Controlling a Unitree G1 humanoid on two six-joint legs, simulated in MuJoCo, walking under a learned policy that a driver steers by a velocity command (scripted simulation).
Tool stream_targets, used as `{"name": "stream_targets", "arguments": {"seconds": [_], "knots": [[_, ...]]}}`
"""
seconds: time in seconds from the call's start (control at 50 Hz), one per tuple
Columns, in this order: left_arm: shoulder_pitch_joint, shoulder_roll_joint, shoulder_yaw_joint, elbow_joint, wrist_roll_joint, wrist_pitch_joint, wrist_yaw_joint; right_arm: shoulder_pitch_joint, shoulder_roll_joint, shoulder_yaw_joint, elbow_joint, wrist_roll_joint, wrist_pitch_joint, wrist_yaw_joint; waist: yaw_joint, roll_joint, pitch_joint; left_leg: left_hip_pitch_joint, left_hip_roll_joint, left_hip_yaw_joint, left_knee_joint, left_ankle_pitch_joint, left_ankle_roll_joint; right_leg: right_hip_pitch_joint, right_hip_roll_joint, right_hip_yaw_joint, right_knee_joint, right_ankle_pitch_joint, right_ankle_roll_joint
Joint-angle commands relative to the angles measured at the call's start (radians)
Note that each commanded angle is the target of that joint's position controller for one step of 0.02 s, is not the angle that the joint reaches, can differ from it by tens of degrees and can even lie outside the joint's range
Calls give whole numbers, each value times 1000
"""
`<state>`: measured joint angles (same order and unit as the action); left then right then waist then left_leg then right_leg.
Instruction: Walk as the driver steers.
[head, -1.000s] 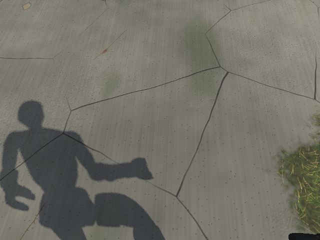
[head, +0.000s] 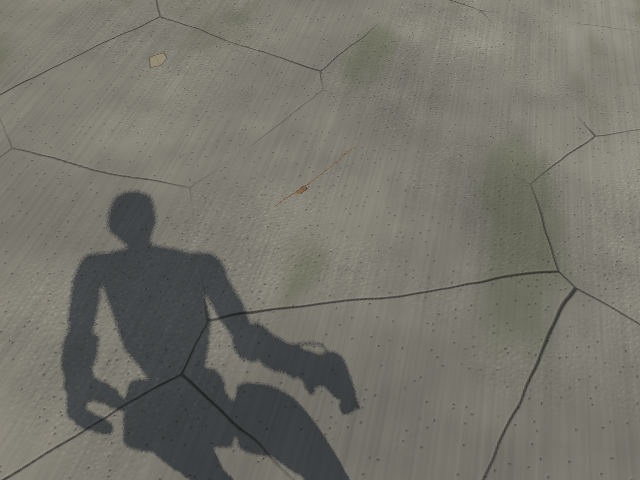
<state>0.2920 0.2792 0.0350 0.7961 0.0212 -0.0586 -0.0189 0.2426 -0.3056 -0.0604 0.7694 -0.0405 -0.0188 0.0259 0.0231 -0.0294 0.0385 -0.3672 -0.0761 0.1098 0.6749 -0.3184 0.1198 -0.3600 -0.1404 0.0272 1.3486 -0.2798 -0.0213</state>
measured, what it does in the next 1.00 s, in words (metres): walks ahead, turning right: right foot, then left foot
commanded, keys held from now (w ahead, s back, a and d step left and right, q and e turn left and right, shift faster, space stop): w+e+shift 0.94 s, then e+shift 0.06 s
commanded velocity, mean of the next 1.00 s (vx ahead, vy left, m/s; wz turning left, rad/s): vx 0.97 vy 0.00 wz -0.75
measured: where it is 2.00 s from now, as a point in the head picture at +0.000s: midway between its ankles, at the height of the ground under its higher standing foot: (450, 229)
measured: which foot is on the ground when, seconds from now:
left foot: down 0.00-0.34, up 0.36-0.72, down 0.74-1.00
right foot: up 0.00-0.32, down 0.34-0.74, up 0.76-1.00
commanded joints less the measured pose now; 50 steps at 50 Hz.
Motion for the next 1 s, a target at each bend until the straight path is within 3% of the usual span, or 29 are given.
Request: {"name": "stream_targets", "arguments": {"seconds": [0.02,0.08,0.18,0.26,0.3,0.32,0.34,0.36,0.38,0.4,0.42,0.44,0.46,0.5,0.54,0.6,0.64,0.68,0.7,0.72,0.74,0.76,0.78,0.8,0.84,0.9,0.96,0.98,1.0], "knots": [[69,85,14,-15,-10,21,-19,91,-101,-21,-17,5,-60,-12,-13,49,-10,195,277,-353,-475,-20,-44,-241,-21,93,-22,119,-20],[18,63,21,6,-27,50,-35,125,-93,-14,15,15,-91,-5,-19,67,78,203,231,-148,-535,265,-139,-328,27,81,-118,208,-18],[-157,33,1,-29,-29,29,-45,175,-38,16,54,19,-106,-16,-49,101,107,348,159,98,-575,824,-177,-397,113,-118,-363,363,-65],[-108,58,-8,-27,-24,32,-46,109,-92,17,56,22,-105,-61,40,125,18,445,208,172,-460,1435,-186,-162,197,-263,-590,390,-111],[110,128,18,28,-20,54,-37,49,-156,-3,42,15,-86,-95,166,165,-93,484,253,164,-204,1690,-194,60,252,-272,-603,324,-137],[326,179,43,88,-16,63,-30,-32,-181,-13,16,6,-70,-101,278,160,-160,408,265,144,44,1686,-189,262,254,-223,-613,276,-176],[564,217,73,150,-24,66,-17,-158,-199,-26,-11,12,-54,-97,423,92,-190,241,209,131,527,1376,-170,457,172,-80,-707,284,-281],[555,147,65,205,-61,74,-8,-323,-74,6,-45,12,-58,-65,425,-188,-65,-73,-36,113,1003,156,-132,535,141,-14,-850,337,-310],[359,174,56,166,-25,60,-6,-222,82,54,-128,-4,-78,-46,141,-244,15,-395,-58,-64,1212,-155,-141,503,138,227,-669,547,-362],[238,196,60,101,-9,51,10,-59,89,77,-194,12,-96,-27,27,-215,-188,-530,-29,-263,1185,-176,-148,636,-37,673,-888,131,-509],[189,144,58,70,7,48,23,-49,5,79,-176,-16,-122,-13,3,-3,-102,-537,33,-283,1021,-100,-111,487,-90,821,-1129,-244,-469],[132,116,53,62,15,39,27,-93,-54,65,-164,-27,-119,-10,-38,138,-3,-487,83,-274,893,-49,-117,317,-73,770,-1182,-337,-414],[117,132,51,61,9,22,28,-112,-56,69,-158,-48,-101,-12,-62,172,56,-444,103,-256,804,-52,-134,199,-30,703,-1189,-281,-387],[107,138,47,58,-5,-15,28,-158,-59,80,-168,-49,-54,-13,-78,182,126,-302,166,-213,562,-4,-178,-39,60,544,-1224,-188,-353],[116,159,59,53,-8,-33,22,-262,-45,91,-207,-24,-46,-8,-31,125,123,-177,184,-158,313,130,-207,-131,124,416,-1236,8,-334],[154,167,77,59,-26,-34,3,-376,12,110,-255,17,-47,-8,68,30,68,-66,146,-114,6,351,-200,-42,172,347,-1187,202,-254],[169,188,90,55,-24,-30,-4,-380,-6,102,-262,23,-54,-13,95,-13,19,-33,108,-109,-94,386,-183,80,154,362,-1125,337,-224],[160,201,99,47,-20,-27,1,-324,-50,82,-248,18,-66,-22,71,-37,-35,53,74,-130,-181,330,-167,184,139,386,-1011,474,-183],[141,224,104,39,-15,-29,1,-227,-97,60,-220,18,-72,-32,21,-32,-108,165,49,-132,-188,247,-152,215,143,380,-885,595,-160],[88,251,110,27,-14,-33,-3,-49,-142,36,-177,16,-79,-43,-94,-10,-205,359,64,-135,-185,187,-136,172,179,344,-677,627,-135],[26,204,98,-3,-16,-45,-3,192,-215,1,-131,-2,-86,-61,-213,33,-321,609,198,-246,-146,-24,-108,14,221,291,-384,470,-120],[10,30,52,-65,-35,-54,3,306,-295,-22,-108,-44,-83,-71,-205,291,-400,816,486,-669,-278,-415,-67,-282,311,184,-83,-224,-106],[92,36,30,-107,-50,-43,3,172,-309,-36,-114,-34,-72,-61,-82,466,-415,766,569,-1066,-454,-560,11,-441,256,125,63,-194,-109],[22,103,37,-74,-23,-17,9,45,-174,-17,-147,-26,-63,-54,-82,252,-253,622,508,-893,-445,-601,7,-487,170,88,90,-77,-109],[-68,111,43,-87,6,4,-18,35,-85,4,-113,-18,-58,-45,-73,91,-119,431,409,-541,-429,-208,-28,-441,106,54,7,3,-87],[-150,43,19,-156,19,40,-54,143,-21,20,-7,6,-82,-31,-49,140,-45,359,360,-300,-445,92,-64,-479,49,48,-8,34,-77],[-231,39,3,-212,15,54,-63,121,-15,20,20,17,-101,-22,-18,100,4,287,309,-78,-489,413,-89,-471,66,-5,-71,143,-70],[-244,32,-7,-249,16,53,-65,96,-56,16,12,15,-111,-23,14,138,35,237,342,-44,-483,576,-78,-440,47,-11,-175,178,-64],[-283,41,-10,-258,19,51,-68,78,-52,16,19,19,-113,-25,15,103,72,221,313,22,-486,683,-86,-409,63,-53,-290,206,-58]]}}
